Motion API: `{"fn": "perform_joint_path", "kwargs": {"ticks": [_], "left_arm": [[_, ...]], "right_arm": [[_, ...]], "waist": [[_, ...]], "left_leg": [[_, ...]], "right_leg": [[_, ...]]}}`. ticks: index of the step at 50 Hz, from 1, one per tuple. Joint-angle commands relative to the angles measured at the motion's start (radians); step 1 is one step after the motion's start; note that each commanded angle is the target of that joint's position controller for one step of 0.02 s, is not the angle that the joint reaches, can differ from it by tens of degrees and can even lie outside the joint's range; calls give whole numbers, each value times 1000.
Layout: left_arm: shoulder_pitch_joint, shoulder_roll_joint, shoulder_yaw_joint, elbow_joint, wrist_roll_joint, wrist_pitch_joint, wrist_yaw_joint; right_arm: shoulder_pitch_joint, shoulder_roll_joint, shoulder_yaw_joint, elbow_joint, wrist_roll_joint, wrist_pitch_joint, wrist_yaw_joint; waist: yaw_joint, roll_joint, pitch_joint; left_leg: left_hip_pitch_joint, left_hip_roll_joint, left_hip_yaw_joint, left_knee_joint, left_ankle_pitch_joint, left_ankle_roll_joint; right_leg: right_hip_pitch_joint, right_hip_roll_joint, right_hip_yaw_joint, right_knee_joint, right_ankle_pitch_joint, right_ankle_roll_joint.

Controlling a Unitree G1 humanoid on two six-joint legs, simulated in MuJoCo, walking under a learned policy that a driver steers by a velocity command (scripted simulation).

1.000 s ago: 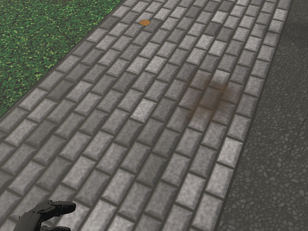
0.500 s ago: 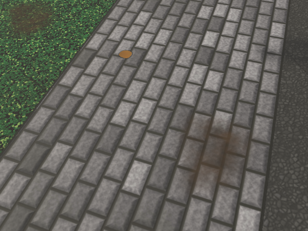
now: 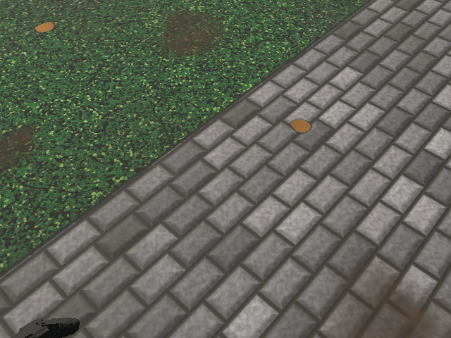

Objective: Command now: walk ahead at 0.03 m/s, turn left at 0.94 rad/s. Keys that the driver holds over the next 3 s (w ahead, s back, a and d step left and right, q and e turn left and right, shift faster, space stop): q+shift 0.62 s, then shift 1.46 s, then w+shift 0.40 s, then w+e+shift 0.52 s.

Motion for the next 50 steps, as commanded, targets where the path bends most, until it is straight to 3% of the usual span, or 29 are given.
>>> {"fn": "perform_joint_path", "kwargs": {"ticks": [1,2,3,4,5,7,9,12,17,20,23,24,25,26,27,28,29,30,31,33,34,37,42,45,47,48,49,50], "left_arm": [[-33,162,42,-92,16,6,9],[20,156,46,-79,48,15,5],[-11,112,40,-96,35,17,9],[-43,78,32,-106,26,26,17],[-55,76,26,-115,19,39,26],[-62,79,18,-117,25,54,37],[-37,78,16,-108,34,64,42],[12,94,24,-91,37,70,42],[6,131,44,-71,29,70,22],[-3,150,56,-61,15,67,3],[11,164,68,-46,-13,56,-14],[6,158,69,-41,-25,55,-16],[43,127,64,-20,-30,56,-20],[80,84,53,-18,-9,55,-27],[42,36,30,-103,36,50,-27],[-67,93,45,-114,39,47,-14],[-99,104,48,-124,16,47,-6],[-76,103,50,-108,12,47,5],[-50,120,55,-97,22,49,14],[17,121,56,-62,24,52,9],[39,110,52,-48,19,53,6],[21,74,32,-49,10,60,2],[4,74,22,-62,5,63,-8],[14,76,20,-69,1,57,-14],[47,59,16,-65,1,47,-21],[73,48,12,-61,10,40,-24],[83,88,16,-69,31,34,-20],[67,165,28,-80,44,35,-14]], "right_arm": [[74,-26,2,-60,-6,-11,13],[84,-126,-23,-89,2,-20,26],[78,-198,-43,-62,-2,-21,31],[75,-205,-50,-37,0,-13,29],[88,-179,-45,-20,-4,0,22],[84,-135,-29,-34,-4,7,24],[45,-100,-15,-58,4,1,22],[-12,-82,-8,-85,-1,-7,23],[-36,-50,4,-94,-13,-9,38],[-41,-49,3,-90,-11,0,51],[-38,-61,-9,-93,-8,19,67],[-8,-63,-17,-83,-7,23,70],[50,-87,-33,-60,-9,24,63],[137,-196,-71,-42,-7,18,45],[105,-328,-86,-74,-22,1,35],[96,-253,-74,-94,-53,-34,51],[75,-225,-59,-75,-52,-55,54],[21,-199,-53,-71,-29,-61,46],[-31,-168,-39,-79,-10,-55,38],[-93,-134,-18,-100,-25,-45,21],[-92,-128,-13,-96,-32,-45,17],[-60,-129,-6,-71,-33,-43,12],[-75,-127,4,-55,-44,-35,22],[-86,-110,14,-41,-40,-34,31],[-113,-86,25,-33,-29,-35,32],[-116,-65,32,-27,-24,-38,31],[-74,-30,42,-20,-41,-46,30],[12,-24,42,-7,-57,-56,32]], "waist": [[-26,-169,-201],[-24,-288,-214],[-10,-208,-160],[-4,-144,-114],[-7,-101,-99],[4,-107,-50],[26,-139,-52],[65,-141,-82],[65,-141,-106],[56,-148,-104],[38,-153,-114],[10,-139,-121],[-13,-88,-131],[-30,131,-130],[27,401,-158],[-64,223,-232],[-40,172,-185],[-2,115,-140],[25,110,-120],[59,127,-154],[59,118,-172],[34,117,-165],[7,152,-132],[4,157,-120],[36,151,-116],[63,132,-113],[44,55,-136],[-28,-147,-148]], "left_leg": [[-180,72,56,282,-459,-44],[-274,102,147,474,-476,-89],[-307,168,183,565,-380,-130],[-328,195,205,610,-298,-144],[-338,209,236,674,-241,-152],[-366,238,326,771,-179,-167],[-406,288,386,731,-133,-181],[-444,359,409,642,-112,-205],[-342,406,450,450,-85,-183],[-233,395,497,309,-90,-145],[-135,373,529,140,-97,-91],[-60,353,542,34,-40,-63],[66,324,526,-71,57,-24],[277,431,308,-162,404,55],[398,659,-107,-144,628,259],[347,664,-105,-186,511,308],[300,614,-30,-209,398,259],[257,560,30,-209,314,202],[215,537,65,-202,313,171],[142,495,142,-185,425,157],[136,483,164,-174,459,155],[137,464,175,-151,472,152],[80,478,113,-126,393,164],[69,480,69,-94,431,166],[57,451,59,-67,399,140],[25,419,66,-62,320,103],[-19,362,102,-20,168,40],[-83,251,214,85,-106,-26]], "right_leg": [[377,-359,246,-69,380,-179],[333,-488,387,-88,390,-302],[291,-451,321,-97,288,-300],[257,-372,202,-90,157,-252],[229,-328,134,-91,73,-218],[157,-298,27,-124,114,-230],[191,-283,-51,-145,128,-246],[288,-330,-87,-154,157,-280],[288,-379,-191,-159,147,-281],[260,-400,-258,-141,165,-257],[283,-435,-295,-69,200,-210],[263,-427,-328,-7,177,-173],[192,-387,-376,104,113,-114],[-41,-286,-447,368,-148,-25],[-399,-131,-383,636,-585,57],[-433,-114,-187,778,-563,44],[-438,-121,-149,786,-469,11],[-439,-136,-131,749,-373,-4],[-421,-141,-123,711,-311,-3],[-314,-115,-149,719,-223,18],[-284,-107,-158,700,-198,29],[-248,-99,-167,565,-174,51],[-147,-103,-168,403,-217,41],[-80,-98,-174,312,-254,23],[15,-95,-185,141,-171,0],[115,-102,-180,-13,2,-17],[221,-194,-93,-37,221,-46],[272,-335,40,-15,466,-142]]}}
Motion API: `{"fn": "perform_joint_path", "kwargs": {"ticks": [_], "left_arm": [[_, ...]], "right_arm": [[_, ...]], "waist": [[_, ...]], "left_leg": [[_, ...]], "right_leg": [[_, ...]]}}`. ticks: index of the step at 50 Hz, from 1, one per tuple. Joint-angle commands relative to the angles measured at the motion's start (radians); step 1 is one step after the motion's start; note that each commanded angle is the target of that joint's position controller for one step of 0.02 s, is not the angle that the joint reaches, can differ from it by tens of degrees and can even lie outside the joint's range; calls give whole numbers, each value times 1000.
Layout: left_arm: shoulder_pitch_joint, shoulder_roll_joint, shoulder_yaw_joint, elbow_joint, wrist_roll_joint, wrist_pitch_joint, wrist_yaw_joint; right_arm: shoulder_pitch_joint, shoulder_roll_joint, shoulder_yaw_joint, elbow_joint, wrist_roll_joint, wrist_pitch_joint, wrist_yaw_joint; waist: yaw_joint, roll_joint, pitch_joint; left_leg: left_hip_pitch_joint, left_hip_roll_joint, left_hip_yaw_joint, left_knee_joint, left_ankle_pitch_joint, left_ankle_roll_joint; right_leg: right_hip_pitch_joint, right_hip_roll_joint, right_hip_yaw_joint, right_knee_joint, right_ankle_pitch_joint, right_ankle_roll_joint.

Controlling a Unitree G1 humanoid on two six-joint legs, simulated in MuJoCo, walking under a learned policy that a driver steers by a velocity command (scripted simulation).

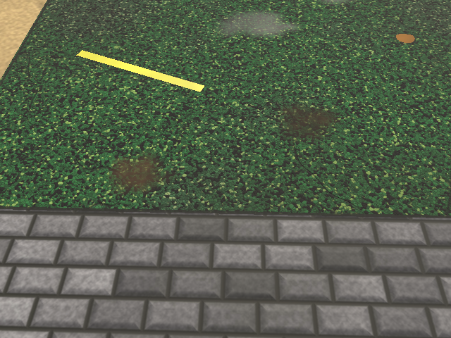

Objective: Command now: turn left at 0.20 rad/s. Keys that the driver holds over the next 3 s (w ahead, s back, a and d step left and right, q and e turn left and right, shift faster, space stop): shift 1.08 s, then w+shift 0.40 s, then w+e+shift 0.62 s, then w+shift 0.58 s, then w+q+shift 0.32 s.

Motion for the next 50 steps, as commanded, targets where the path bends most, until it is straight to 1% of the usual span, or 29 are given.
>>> {"fn": "perform_joint_path", "kwargs": {"ticks": [1,2,3,4,5,6,7,9,11,14,18,23,34,41,50], "left_arm": [[-34,131,19,-73,23,-24,6],[-55,96,7,-78,14,-27,4],[-47,103,10,-68,7,-27,6],[-47,111,10,-70,-1,-27,7],[-50,108,8,-70,-6,-30,8],[-37,108,5,-74,-3,-32,7],[-34,110,6,-77,-2,-32,6],[-32,98,1,-80,-2,-33,4],[-25,86,-3,-82,-5,-29,5],[-19,79,-5,-82,-5,-23,4],[-23,72,-9,-77,-5,-20,2],[-19,68,-11,-61,-6,-21,2],[8,63,-14,1,-9,-27,7],[26,65,-17,56,-10,-29,10],[43,70,-20,135,-12,-28,14]], "right_arm": [[89,-109,-33,-37,-16,-26,-6],[66,-136,-41,-29,-11,-23,-11],[32,-120,-40,-30,-7,-19,-12],[25,-103,-37,-23,-8,-9,-11],[30,-94,-35,-20,-11,-1,-7],[31,-97,-35,-12,-10,2,-2],[38,-97,-37,-2,-7,1,2],[44,-88,-36,11,-7,-4,3],[48,-85,-37,23,-7,-9,2],[61,-78,-36,38,-6,-14,-1],[79,-76,-36,54,-6,-16,-8],[95,-72,-36,72,-5,-17,-17],[110,-56,-37,123,-4,-12,-33],[123,-51,-39,176,-2,-11,-40],[140,-48,-40,264,0,-14,-47]], "waist": [[-69,-239,-126],[-56,-207,-103],[-43,-198,-104],[-38,-192,-98],[-38,-175,-94],[-25,-129,-83],[-18,-93,-73],[-11,-67,-70],[-4,-37,-69],[0,-5,-64],[-2,2,-49],[-7,-4,-41],[-10,-16,-24],[-9,-18,-9],[-5,-23,8]], "left_leg": [[-29,50,4,34,-112,-35],[-7,74,23,23,-82,-53],[1,78,32,-19,-2,-54],[30,83,30,-63,59,-54],[67,95,24,-104,129,-50],[83,93,21,-111,175,-35],[72,88,19,-110,191,-17],[71,95,9,-125,224,-5],[66,100,-1,-134,259,-4],[62,102,-6,-140,274,-8],[68,105,-9,-145,281,-12],[85,106,-8,-146,294,-16],[115,103,4,-155,291,-31],[122,101,12,-168,277,-44],[120,100,25,-191,256,-56]], "right_leg": [[145,-321,325,-167,562,-237],[132,-292,302,-176,478,-238],[148,-242,264,-163,409,-196],[140,-207,220,-151,364,-160],[120,-185,192,-143,300,-127],[100,-145,145,-135,233,-92],[106,-116,106,-122,182,-68],[116,-97,78,-100,168,-56],[132,-87,62,-78,200,-57],[143,-77,50,-64,206,-56],[137,-67,43,-65,197,-52],[130,-61,39,-72,195,-47],[115,-59,43,-100,174,-47],[113,-61,52,-126,153,-55],[124,-64,67,-162,131,-67]]}}
Over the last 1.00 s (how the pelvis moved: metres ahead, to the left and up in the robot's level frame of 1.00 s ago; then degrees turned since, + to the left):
0.07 0.03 -0.01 46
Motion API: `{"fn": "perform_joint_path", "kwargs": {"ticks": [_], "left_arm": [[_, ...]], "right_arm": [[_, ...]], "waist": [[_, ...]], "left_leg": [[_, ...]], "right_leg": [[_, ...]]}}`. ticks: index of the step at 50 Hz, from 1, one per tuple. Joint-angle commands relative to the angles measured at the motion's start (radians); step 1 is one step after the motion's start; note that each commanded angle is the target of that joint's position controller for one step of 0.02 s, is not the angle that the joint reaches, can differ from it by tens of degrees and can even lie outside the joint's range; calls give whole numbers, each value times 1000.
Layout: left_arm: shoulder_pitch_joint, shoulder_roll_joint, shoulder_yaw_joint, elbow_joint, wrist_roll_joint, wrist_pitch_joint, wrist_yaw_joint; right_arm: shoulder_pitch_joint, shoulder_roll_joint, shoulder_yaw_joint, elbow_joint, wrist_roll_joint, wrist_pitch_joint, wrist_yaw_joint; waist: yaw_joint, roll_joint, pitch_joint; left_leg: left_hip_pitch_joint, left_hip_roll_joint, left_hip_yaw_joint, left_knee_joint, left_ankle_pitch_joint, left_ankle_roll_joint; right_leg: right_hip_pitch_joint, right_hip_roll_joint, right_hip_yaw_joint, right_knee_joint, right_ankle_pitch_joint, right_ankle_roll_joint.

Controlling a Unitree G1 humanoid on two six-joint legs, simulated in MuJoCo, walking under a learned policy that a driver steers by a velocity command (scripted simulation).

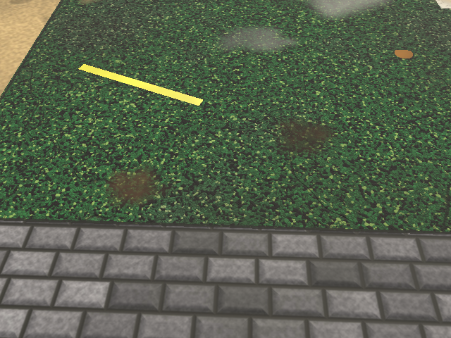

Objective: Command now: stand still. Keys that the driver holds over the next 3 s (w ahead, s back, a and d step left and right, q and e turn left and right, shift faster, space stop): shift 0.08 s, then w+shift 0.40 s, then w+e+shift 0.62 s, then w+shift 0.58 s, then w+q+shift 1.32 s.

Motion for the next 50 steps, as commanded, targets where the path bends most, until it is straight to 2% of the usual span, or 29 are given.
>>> {"fn": "perform_joint_path", "kwargs": {"ticks": [1,4,5,6,7,8,9,11,15,16,18,20,21,22,23,24,25,27,29,37,39,41,43,44,45,46,47,48,50], "left_arm": [[-5,117,25,-26,-1,-11,5],[-2,118,23,-2,-2,-9,6],[35,133,29,18,-6,-5,11],[83,187,48,34,-22,0,15],[143,232,61,51,-31,0,20],[160,259,71,50,-25,-13,26],[127,241,65,36,-12,-33,28],[69,186,54,8,-17,-60,23],[65,208,62,-9,-36,-56,18],[104,220,73,29,27,-43,-3],[88,219,82,22,20,-34,-16],[30,203,81,3,13,-33,-19],[-18,144,62,-17,33,-37,-21],[-105,8,24,-92,37,-50,-22],[-71,26,29,-116,17,-55,-27],[-63,81,39,-117,17,-56,-34],[-25,117,48,-93,20,-58,-45],[32,121,54,-60,35,-40,-60],[7,98,52,-67,27,-15,-72],[-252,56,31,-151,21,2,-87],[-297,44,20,-178,23,-2,-92],[-279,52,16,-187,17,-1,-85],[-132,100,31,-155,12,1,-75],[38,137,48,-113,8,0,-70],[250,190,77,-50,8,-4,-59],[345,233,108,-16,8,-4,-39],[227,309,125,-25,21,12,-27],[228,337,135,-42,19,18,-30],[215,226,114,-23,23,5,-14]], "right_arm": [[23,-102,-22,-12,1,-11,-5],[28,-101,-21,17,2,-14,-6],[55,-89,-19,38,8,-13,-7],[41,-93,-22,32,19,-18,-4],[-25,-101,-22,-5,28,-34,3],[-129,-115,-21,-59,42,-58,13],[-164,-121,-24,-79,45,-81,22],[-91,-102,-24,-50,33,-118,43],[-90,-60,-14,-32,29,-142,57],[-110,-58,-11,-46,-48,-100,99],[-77,-58,-16,-49,-30,-71,109],[72,-91,-25,-8,-24,-77,93],[269,-140,-42,54,-26,-95,78],[413,-261,-58,70,-54,-113,64],[293,-254,-47,48,-59,-112,62],[168,-238,-45,15,-40,-109,65],[103,-191,-35,-7,-27,-119,72],[68,-142,-17,-16,-22,-137,65],[116,-116,-10,15,-25,-154,61],[241,-75,7,69,-27,-172,48],[255,-88,10,84,-24,-169,39],[243,-126,8,83,-24,-161,25],[233,-194,-10,73,-34,-130,3],[194,-229,-23,53,-41,-112,-1],[150,-253,-33,29,-45,-100,5],[119,-233,-35,21,-44,-101,24],[91,-65,1,-72,-36,-127,54],[-8,-103,8,-159,-18,-160,58],[-50,-138,13,-172,-22,-190,61]], "waist": [[1,-12,-15],[2,-13,-12],[9,-40,-56],[34,-106,-33],[61,-184,22],[87,-214,120],[68,-160,162],[18,-94,81],[8,-124,5],[10,-121,-7],[-12,-136,21],[-97,-74,24],[-196,71,-28],[-249,354,-77],[-150,252,-25],[-81,136,40],[-49,65,14],[-11,86,-7],[-13,87,33],[-59,40,147],[-57,44,154],[-22,78,99],[70,134,-14],[152,160,-98],[242,153,-187],[276,70,-207],[111,-236,-146],[133,-143,-230],[67,74,-53]], "left_leg": [[-27,23,-5,-54,221,6],[-30,23,-1,-61,216,4],[-37,-18,51,-20,33,12],[-143,-57,109,93,-168,21],[-294,-45,149,233,-231,29],[-433,33,109,407,-240,42],[-527,84,70,514,-203,54],[-556,134,67,529,-89,77],[-287,86,178,225,32,40],[-214,25,246,143,-46,41],[-74,14,294,61,47,47],[152,12,291,15,51,67],[340,61,195,-42,-63,81],[384,341,-262,-244,-501,126],[282,430,-624,-399,-723,195],[228,429,-526,-362,-647,204],[186,364,-363,-332,-497,175],[111,286,-155,-375,-327,133],[92,262,-33,-405,-195,122],[177,216,319,-470,251,83],[235,220,383,-447,496,67],[280,231,440,-333,1062,49],[361,262,448,-80,1464,43],[338,282,435,132,1537,60],[237,292,404,409,1435,88],[10,209,403,750,933,93],[-520,-13,322,1107,-132,38],[-727,-33,90,1200,-111,46],[-708,81,52,1005,1,64]], "right_leg": [[15,-87,100,-119,159,-21],[20,-86,103,-127,156,-24],[51,-79,111,-155,-93,-41],[73,-132,212,-219,-413,-91],[83,-278,420,-343,-668,-167],[32,-415,621,-451,-711,-244],[35,-447,660,-469,-608,-258],[106,-384,522,-431,-408,-198],[1,-229,221,-418,-181,-136],[-34,-193,167,-405,-246,-149],[-144,-218,162,-367,-310,-160],[-320,-200,136,-232,-355,-141],[-435,-124,66,62,-274,-119],[-615,7,-1,519,-278,-78],[-764,39,143,689,-166,-103],[-811,-51,164,742,-33,-108],[-745,-79,168,714,51,-92],[-639,-102,141,695,115,-45],[-660,-101,126,717,185,-25],[-698,-91,-51,435,323,-56],[-642,-77,-123,324,303,-87],[-479,-4,-205,240,264,-134],[-319,72,-235,223,164,-172],[-159,96,-223,232,89,-196],[70,107,-157,185,10,-232],[291,57,-27,102,-70,-265],[504,-175,482,13,-127,-392],[582,-258,818,-178,-212,-486],[341,-254,713,-299,-158,-384]]}}
Over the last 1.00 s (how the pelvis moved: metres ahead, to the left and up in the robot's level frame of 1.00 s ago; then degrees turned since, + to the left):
0.01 -0.03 0.01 1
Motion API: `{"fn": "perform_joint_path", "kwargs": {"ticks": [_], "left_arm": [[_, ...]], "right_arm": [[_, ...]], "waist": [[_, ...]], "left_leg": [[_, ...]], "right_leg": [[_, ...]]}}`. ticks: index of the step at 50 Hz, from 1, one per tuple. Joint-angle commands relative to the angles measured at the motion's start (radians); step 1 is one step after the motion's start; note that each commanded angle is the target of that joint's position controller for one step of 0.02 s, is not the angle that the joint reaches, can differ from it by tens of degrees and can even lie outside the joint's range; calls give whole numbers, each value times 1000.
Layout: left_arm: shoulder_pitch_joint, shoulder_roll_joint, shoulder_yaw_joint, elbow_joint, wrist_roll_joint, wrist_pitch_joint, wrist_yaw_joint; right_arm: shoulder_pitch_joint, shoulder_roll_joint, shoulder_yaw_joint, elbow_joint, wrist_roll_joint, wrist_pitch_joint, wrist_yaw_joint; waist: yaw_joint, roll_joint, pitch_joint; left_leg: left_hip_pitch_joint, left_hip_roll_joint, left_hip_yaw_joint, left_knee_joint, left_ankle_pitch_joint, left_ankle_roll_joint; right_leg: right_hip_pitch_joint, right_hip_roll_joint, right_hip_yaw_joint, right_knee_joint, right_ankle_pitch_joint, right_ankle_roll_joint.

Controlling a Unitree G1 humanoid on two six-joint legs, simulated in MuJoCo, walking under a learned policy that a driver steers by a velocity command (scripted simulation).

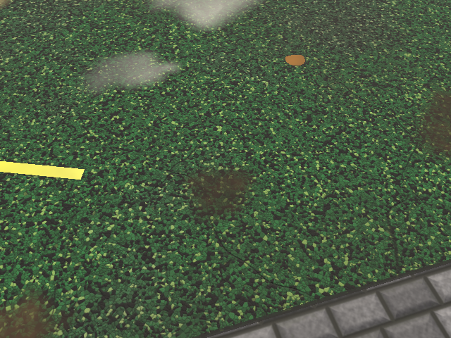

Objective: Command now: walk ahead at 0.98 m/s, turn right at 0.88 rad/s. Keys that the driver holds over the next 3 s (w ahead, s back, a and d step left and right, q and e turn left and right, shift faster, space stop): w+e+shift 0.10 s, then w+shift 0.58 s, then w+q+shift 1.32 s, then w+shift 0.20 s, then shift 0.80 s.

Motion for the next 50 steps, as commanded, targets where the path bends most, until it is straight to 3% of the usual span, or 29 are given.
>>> {"fn": "perform_joint_path", "kwargs": {"ticks": [1,2,4,7,10,12,14,16,17,18,19,20,22,24,26,29,31,34,37,38,39,40,41,42,43,44,46,48,50], "left_arm": [[168,131,42,10,6,-14,28],[133,112,30,-1,3,-28,35],[125,101,17,-9,-18,-54,34],[174,120,19,-6,-21,-79,30],[273,102,15,30,-41,-90,20],[298,120,15,47,-40,-94,23],[285,161,21,51,-25,-97,35],[228,223,34,46,8,-90,42],[149,213,34,33,23,-84,41],[125,99,7,4,34,-90,42],[346,-23,-26,-28,-51,-96,27],[252,62,-29,-5,-20,-89,41],[69,73,-28,-46,0,-82,21],[42,24,-43,-82,20,-61,-5],[10,-2,-58,-112,26,-46,-14],[-155,20,-74,-190,30,-51,-25],[-230,1,-91,-214,22,-61,-40],[-315,-2,-100,-231,12,-67,-42],[-235,63,-73,-215,29,-72,-14],[-75,103,-53,-170,29,-73,3],[134,137,-33,-106,28,-73,20],[295,225,-2,-75,50,-72,42],[272,270,13,-84,68,-75,34],[215,213,17,-90,43,-66,26],[136,127,-3,-81,38,-76,25],[109,85,-9,-61,38,-86,23],[106,46,-19,-29,26,-101,28],[117,12,-25,4,0,-119,22],[122,8,-26,20,-8,-130,19]], "right_arm": [[-141,-140,-13,-189,-9,-55,8],[-118,-132,-8,-187,-32,-30,12],[-134,-116,2,-207,-50,12,22],[-327,-94,25,-297,-35,20,38],[-411,-56,43,-319,-12,9,51],[-437,-78,38,-328,-3,8,45],[-393,-128,19,-325,-3,6,31],[-129,-228,-27,-254,15,4,6],[89,-261,-47,-189,19,10,-14],[273,-319,-66,-152,-3,15,-33],[184,-362,-79,-148,-28,12,-12],[56,-248,-74,-177,-18,16,11],[-5,-124,-46,-147,-17,6,22],[42,-92,-28,-84,-13,-8,16],[74,-107,-30,-47,11,-26,18],[80,-143,-33,-38,20,-43,26],[93,-150,-33,-34,34,-50,31],[170,-190,-38,4,44,-58,29],[202,-257,-44,25,28,-36,14],[191,-283,-50,29,17,-21,3],[149,-291,-51,20,15,-10,-3],[158,-201,-32,-12,8,-11,0],[289,-45,-1,-48,68,-16,10],[187,-158,-23,-57,64,-12,1],[65,-172,-29,-74,54,-7,3],[35,-144,-23,-79,48,-2,12],[48,-103,-23,-78,18,37,33],[-8,-70,-22,-110,11,71,47],[-104,-55,-16,-159,6,83,61]], "waist": [[5,131,-13],[-39,135,10],[-68,112,47],[-20,60,111],[63,11,64],[86,-19,34],[50,-68,-36],[-104,-103,-186],[-233,-84,-250],[-276,63,-339],[-72,449,-458],[-98,171,-316],[-77,-43,-96],[-25,15,-25],[4,59,26],[2,59,96],[-13,34,93],[-44,35,110],[13,107,-31],[91,134,-127],[198,123,-220],[222,20,-347],[89,-270,-535],[114,-131,-464],[96,-47,-256],[65,-2,-143],[-4,-39,-66],[-34,-46,-9],[-42,-46,41]], "left_leg": [[-602,57,-124,49,23,4],[-543,74,-124,5,15,-18],[-494,103,-90,-108,-12,-55],[-440,91,-2,-411,205,-71],[-284,28,55,-690,517,-16],[-271,-7,64,-785,553,25],[-199,-62,57,-844,466,56],[36,-84,13,-840,307,83],[242,-39,4,-847,250,95],[452,139,-190,-774,-21,116],[650,403,-865,-1005,-135,287],[533,336,-863,-1089,-340,290],[237,261,-574,-1123,-182,253],[82,195,-423,-1165,-93,212],[32,176,-342,-1228,-54,198],[-31,126,-185,-1325,143,197],[-76,72,-76,-1369,325,174],[44,114,-33,-1420,619,164],[241,145,-39,-1147,1185,135],[237,151,-48,-937,1254,125],[124,124,-45,-666,1110,115],[-80,60,-32,-314,700,124],[-404,-78,-75,82,-103,96],[-520,-34,-111,131,-30,118],[-565,19,-112,65,66,118],[-534,52,-106,2,92,116],[-453,87,-105,-40,93,102],[-498,119,-96,-73,102,91],[-553,127,-56,-130,186,82]], "right_leg": [[439,-351,726,-499,-56,-160],[336,-303,649,-502,5,-146],[179,-237,554,-526,53,-133],[58,-166,449,-572,294,-93],[137,-162,391,-587,616,-5],[308,-190,374,-565,802,26],[463,-227,374,-440,1090,56],[523,-265,382,-134,1227,77],[412,-232,348,117,1117,79],[200,-152,296,525,582,81],[-142,4,278,827,-151,136],[-270,-100,275,811,-53,105],[-260,-171,263,695,35,102],[-230,-202,277,624,22,111],[-283,-229,274,550,14,127],[-325,-260,189,311,176,151],[-184,-255,95,82,341,150],[-81,-224,34,-79,457,117],[81,-128,26,-122,295,93],[249,-101,49,-119,201,84],[481,-141,86,-148,178,79],[712,-365,312,-125,-112,71],[947,-656,859,-287,-347,-27],[850,-618,892,-405,-392,-18],[681,-564,689,-408,-284,12],[524,-532,562,-446,-114,32],[345,-482,370,-496,19,73],[302,-459,241,-544,91,104],[275,-427,95,-579,230,131]]}}
Over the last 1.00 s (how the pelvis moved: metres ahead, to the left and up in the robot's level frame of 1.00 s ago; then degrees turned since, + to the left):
0.44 0.02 -0.03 -21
